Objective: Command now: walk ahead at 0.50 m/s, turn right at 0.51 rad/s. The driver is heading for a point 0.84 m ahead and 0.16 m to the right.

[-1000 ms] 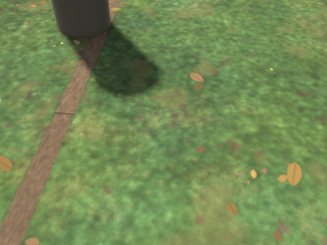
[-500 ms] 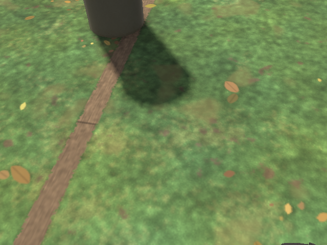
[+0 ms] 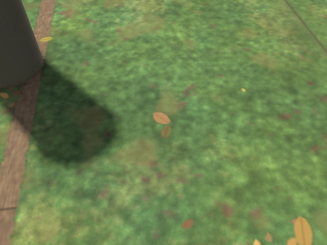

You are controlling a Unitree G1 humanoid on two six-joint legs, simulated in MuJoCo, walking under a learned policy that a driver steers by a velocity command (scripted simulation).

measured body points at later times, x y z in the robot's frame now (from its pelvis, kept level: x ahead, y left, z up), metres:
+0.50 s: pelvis +0.28 -0.07 +0.00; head +0.31 -0.10 +0.45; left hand +0.43 +0.18 -0.09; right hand +0.41 -0.38 -0.09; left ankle +0.47 +0.08 -0.67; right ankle +0.24 -0.14 -0.74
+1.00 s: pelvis +0.56 -0.11 +0.01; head +0.59 -0.11 +0.45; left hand +0.84 +0.03 -0.09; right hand +0.46 -0.37 -0.12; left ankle +0.57 -0.01 -0.74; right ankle +0.60 -0.32 -0.68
